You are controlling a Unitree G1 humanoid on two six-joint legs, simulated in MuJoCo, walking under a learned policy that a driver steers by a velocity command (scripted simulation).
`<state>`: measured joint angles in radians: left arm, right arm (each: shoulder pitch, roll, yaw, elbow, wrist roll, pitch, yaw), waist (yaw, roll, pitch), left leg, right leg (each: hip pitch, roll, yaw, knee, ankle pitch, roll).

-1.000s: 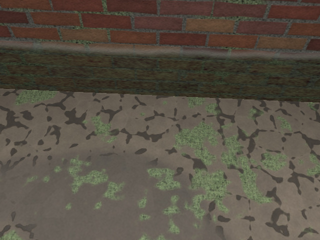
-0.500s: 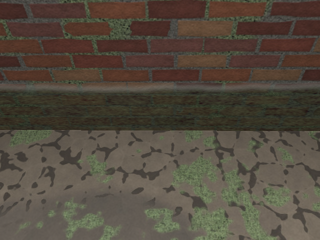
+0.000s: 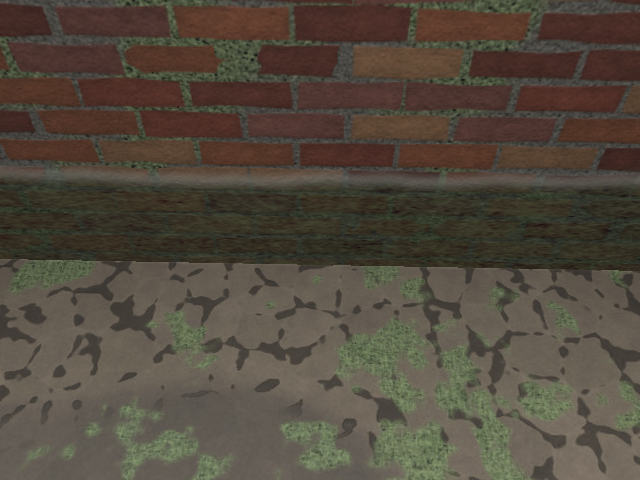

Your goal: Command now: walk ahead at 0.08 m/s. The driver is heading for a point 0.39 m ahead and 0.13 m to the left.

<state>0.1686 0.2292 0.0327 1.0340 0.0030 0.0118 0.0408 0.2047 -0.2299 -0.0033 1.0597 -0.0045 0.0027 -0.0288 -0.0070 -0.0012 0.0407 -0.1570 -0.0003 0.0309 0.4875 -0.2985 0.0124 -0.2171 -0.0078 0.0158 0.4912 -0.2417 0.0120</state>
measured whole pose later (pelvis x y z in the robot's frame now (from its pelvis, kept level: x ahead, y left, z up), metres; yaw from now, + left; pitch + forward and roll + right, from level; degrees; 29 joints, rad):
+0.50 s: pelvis +0.12 -0.05 +0.01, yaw +7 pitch +0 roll +0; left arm 0.42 0.19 0.03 1.09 0.02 -0.11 0.01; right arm 0.18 -0.27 -0.07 0.97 0.04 -0.05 0.02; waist 0.05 0.04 0.00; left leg -0.64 0.06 -0.07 1.03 -0.13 0.06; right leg 0.03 0.02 -0.17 0.26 -0.29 -0.04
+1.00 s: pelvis +0.33 +0.04 +0.00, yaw +18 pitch +1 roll +1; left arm 0.14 0.29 0.05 0.88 0.01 -0.04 0.05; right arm 0.14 -0.24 -0.04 0.91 -0.03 -0.08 0.04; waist -0.01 -0.03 0.06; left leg -0.27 -0.09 0.05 0.36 -0.10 0.11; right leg -0.57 -0.11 0.05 1.03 -0.33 0.04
